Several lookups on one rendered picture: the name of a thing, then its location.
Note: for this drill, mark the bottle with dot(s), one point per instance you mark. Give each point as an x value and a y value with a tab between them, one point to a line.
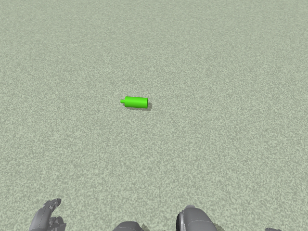
136	102

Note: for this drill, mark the left robot hand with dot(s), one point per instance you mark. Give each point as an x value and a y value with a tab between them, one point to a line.
43	219

